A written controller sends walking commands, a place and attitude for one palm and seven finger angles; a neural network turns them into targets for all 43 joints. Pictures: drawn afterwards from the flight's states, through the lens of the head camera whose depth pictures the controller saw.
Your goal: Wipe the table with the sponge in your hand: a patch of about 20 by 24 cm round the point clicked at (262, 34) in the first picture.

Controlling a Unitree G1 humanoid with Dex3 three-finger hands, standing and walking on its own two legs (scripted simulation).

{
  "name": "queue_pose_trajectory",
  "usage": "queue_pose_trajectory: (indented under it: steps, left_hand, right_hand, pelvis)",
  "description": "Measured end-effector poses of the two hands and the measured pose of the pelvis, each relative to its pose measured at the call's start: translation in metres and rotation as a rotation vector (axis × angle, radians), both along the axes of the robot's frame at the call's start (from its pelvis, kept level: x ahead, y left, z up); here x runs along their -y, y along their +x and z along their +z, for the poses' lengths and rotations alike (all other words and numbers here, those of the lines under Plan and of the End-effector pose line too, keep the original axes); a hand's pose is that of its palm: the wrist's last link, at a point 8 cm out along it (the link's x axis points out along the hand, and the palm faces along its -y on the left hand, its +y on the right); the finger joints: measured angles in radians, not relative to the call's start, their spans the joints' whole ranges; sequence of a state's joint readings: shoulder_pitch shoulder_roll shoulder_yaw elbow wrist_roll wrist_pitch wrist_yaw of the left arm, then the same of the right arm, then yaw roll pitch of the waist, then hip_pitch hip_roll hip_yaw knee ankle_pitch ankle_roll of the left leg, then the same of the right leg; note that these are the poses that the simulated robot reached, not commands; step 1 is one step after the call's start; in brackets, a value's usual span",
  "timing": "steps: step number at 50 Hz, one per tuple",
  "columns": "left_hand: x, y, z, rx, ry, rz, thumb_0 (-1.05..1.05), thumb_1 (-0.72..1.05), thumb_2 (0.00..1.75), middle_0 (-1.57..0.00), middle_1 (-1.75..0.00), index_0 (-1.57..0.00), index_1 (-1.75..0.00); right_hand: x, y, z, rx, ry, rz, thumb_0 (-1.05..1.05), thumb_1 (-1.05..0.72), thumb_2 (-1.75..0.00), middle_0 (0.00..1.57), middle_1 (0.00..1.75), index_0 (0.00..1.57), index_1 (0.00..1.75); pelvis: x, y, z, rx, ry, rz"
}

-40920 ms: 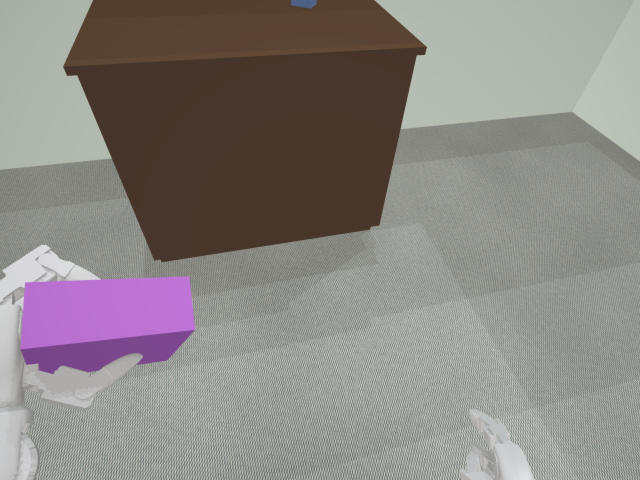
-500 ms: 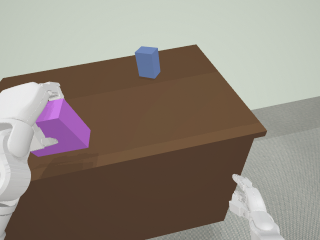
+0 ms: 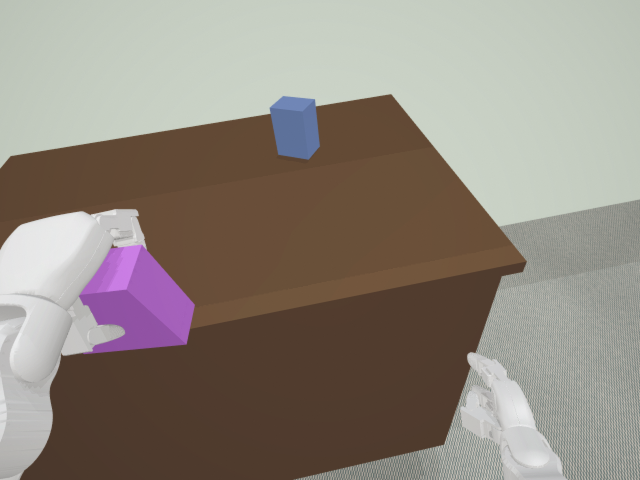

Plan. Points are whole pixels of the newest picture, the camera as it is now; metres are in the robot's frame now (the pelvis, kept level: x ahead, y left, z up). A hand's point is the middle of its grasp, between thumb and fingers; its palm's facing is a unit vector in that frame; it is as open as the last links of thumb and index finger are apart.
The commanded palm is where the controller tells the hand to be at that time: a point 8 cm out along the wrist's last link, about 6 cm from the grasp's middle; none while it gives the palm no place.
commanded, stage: bring the sponge back beside the body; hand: left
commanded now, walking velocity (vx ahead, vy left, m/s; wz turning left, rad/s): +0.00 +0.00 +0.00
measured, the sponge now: (121, 313) +0.21 +0.27 +0.15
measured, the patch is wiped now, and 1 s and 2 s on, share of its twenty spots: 1.00 1.00 1.00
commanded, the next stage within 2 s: step back with the hand held close in 0.46 s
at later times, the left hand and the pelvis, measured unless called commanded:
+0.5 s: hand (110, 285) +0.20 +0.25 +0.21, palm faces +0.22 -0.05 -0.98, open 9.5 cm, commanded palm +0.15 +0.27 +0.30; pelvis +0.00 -0.01 +0.00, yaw -1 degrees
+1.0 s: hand (126, 236) +0.21 +0.21 +0.27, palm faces +0.44 -0.72 -0.53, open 9.5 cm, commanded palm +0.14 +0.28 +0.28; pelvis -0.01 -0.01 -0.01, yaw +1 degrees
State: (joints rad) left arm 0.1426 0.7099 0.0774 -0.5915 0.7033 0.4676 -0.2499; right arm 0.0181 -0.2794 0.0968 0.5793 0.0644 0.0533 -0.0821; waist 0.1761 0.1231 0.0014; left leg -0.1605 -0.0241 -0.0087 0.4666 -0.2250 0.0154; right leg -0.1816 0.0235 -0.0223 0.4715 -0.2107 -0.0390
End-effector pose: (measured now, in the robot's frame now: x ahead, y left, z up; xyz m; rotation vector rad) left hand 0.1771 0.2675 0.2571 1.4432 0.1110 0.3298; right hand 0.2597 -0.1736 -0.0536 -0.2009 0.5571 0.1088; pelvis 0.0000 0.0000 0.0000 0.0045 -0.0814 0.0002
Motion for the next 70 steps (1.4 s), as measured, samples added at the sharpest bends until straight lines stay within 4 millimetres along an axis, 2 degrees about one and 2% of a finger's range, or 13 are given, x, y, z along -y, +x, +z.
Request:
queue_pose_trajectory:
  steps: [9, 14, 21, 25, 30, 34, 40, 44, 49, 54, 59, 65, 70]
  left_hand:
    - [-0.001, -0.013, 0.036, 0.161, 0.082, 0.035, -0.01, -0.48, 1.08, -0.78, -1.36, -0.82, -1.39]
    - [-0.01, -0.007, 0.026, 0.141, 0.011, 0.096, -0.01, -0.48, 1.08, -0.78, -1.37, -0.81, -1.39]
    - [0.016, -0.007, -0.004, 0.033, -0.02, -0.005, -0.01, -0.48, 1.08, -0.78, -1.37, -0.81, -1.39]
    - [0.024, -0.009, 0.006, 0.066, 0.048, -0.047, -0.01, -0.48, 1.08, -0.78, -1.36, -0.82, -1.39]
    - [0.01, -0.005, 0.029, 0.162, 0.077, 0.012, -0.01, -0.49, 1.08, -0.79, -1.36, -0.82, -1.39]
    - [-0.007, 0.011, 0.02, 0.368, -0.448, -0.158, -0.01, -0.49, 1.08, -0.79, -1.37, -0.82, -1.4]
    - [0.014, 0.022, -0.018, 0.514, -0.783, -0.401, -0.01, -0.49, 1.07, -0.79, -1.38, -0.82, -1.41]
    - [0.023, 0.012, -0.012, 0.543, -0.748, -0.511, -0.01, -0.49, 1.07, -0.79, -1.38, -0.82, -1.4]
    - [0.021, -0.003, 0.023, 0.643, -0.552, -0.591, -0.01, -0.49, 1.07, -0.79, -1.37, -0.83, -1.4]
    - [0.011, -0.011, 0.041, 0.727, -0.477, -0.57, -0.01, -0.49, 1.07, -0.79, -1.37, -0.83, -1.4]
    - [0.002, -0.025, 0.025, 0.713, -0.553, -0.539, -0.01, -0.49, 1.08, -0.79, -1.38, -0.82, -1.41]
    - [-0.006, -0.071, 0.001, 0.672, -0.626, -0.529, -0.01, -0.5, 1.08, -0.79, -1.38, -0.83, -1.4]
    - [-0.02, -0.109, 0.02, 0.803, -0.586, -0.473, -0.01, -0.5, 1.08, -0.8, -1.37, -0.83, -1.4]
  right_hand:
    - [0.007, -0.003, -0.002, -0.002, 0.02, -0.01, 0.01, -0.91, -0.9, 0.2, 0.3, 0.2, 0.3]
    - [0.013, -0.007, 0.0, 0.012, 0.028, -0.028, 0.01, -0.91, -0.9, 0.2, 0.3, 0.2, 0.3]
    - [0.025, -0.009, 0.001, 0.039, -0.003, -0.044, 0.01, -0.91, -0.9, 0.2, 0.3, 0.2, 0.3]
    - [0.028, -0.009, -0.001, 0.032, -0.01, -0.045, 0.01, -0.91, -0.9, 0.2, 0.3, 0.2, 0.3]
    - [0.028, -0.01, -0.003, 0.013, 0.007, -0.054, 0.01, -0.91, -0.9, 0.2, 0.3, 0.2, 0.3]
    - [0.031, -0.025, -0.001, 0.023, 0.014, -0.064, 0.01, -0.91, -0.9, 0.2, 0.3, 0.2, 0.3]
    - [0.055, -0.084, -0.017, -0.136, -0.087, -0.175, 0.01, -0.91, -0.9, 0.2, 0.3, 0.2, 0.3]
    - [0.073, -0.127, -0.03, -0.279, -0.15, -0.249, 0.01, -0.91, -0.9, 0.2, 0.3, 0.2, 0.3]
    - [0.08, -0.16, -0.046, -0.398, -0.164, -0.272, 0.01, -0.91, -0.9, 0.2, 0.3, 0.2, 0.3]
    - [0.077, -0.162, -0.055, -0.368, -0.106, -0.289, 0.01, -0.91, -0.9, 0.2, 0.3, 0.2, 0.3]
    - [0.072, -0.154, -0.049, -0.246, -0.069, -0.31, 0.01, -0.91, -0.9, 0.2, 0.3, 0.2, 0.3]
    - [0.056, -0.157, -0.03, -0.155, -0.116, -0.265, 0.01, -0.91, -0.9, 0.2, 0.3, 0.2, 0.3]
    - [0.038, -0.165, -0.022, -0.12, -0.114, -0.186, 0.01, -0.91, -0.9, 0.2, 0.3, 0.2, 0.3]
  pelvis:
    - [0.008, -0.003, -0.001, 0.019, -0.001, -0.004]
    - [0.012, -0.005, -0.001, 0.012, 0.002, -0.003]
    - [0.014, -0.005, -0.002, 0.014, 0.004, -0.011]
    - [0.015, -0.004, -0.003, 0.02, 0.004, -0.016]
    - [0.015, -0.004, -0.002, 0.022, 0.002, -0.016]
    - [0.016, -0.004, -0.004, -0.041, -0.015, 0.011]
    - [0.01, -0.001, -0.008, -0.103, -0.02, 0.015]
    - [0.007, -0.002, -0.008, -0.127, -0.007, 0.009]
    - [0.006, -0.009, -0.008, -0.13, -0.012, 0.017]
    - [0.006, -0.02, -0.01, -0.126, -0.029, 0.02]
    - [0.003, -0.039, -0.017, -0.113, -0.042, 0.022]
    - [-0.008, -0.065, -0.019, -0.104, -0.02, 0.027]
    - [-0.009, -0.082, -0.012, -0.105, -0.031, 0.036]
